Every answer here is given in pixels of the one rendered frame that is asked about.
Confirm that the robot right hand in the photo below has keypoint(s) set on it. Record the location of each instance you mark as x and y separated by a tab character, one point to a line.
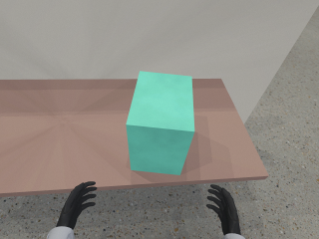
226	212

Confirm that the robot left hand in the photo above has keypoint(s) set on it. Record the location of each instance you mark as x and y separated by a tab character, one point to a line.
73	205

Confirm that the table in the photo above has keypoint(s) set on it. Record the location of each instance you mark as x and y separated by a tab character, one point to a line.
58	133

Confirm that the carton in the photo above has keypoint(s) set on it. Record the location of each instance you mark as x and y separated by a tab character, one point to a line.
160	124

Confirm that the left robot forearm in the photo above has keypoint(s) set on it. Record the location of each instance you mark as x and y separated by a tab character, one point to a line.
61	232

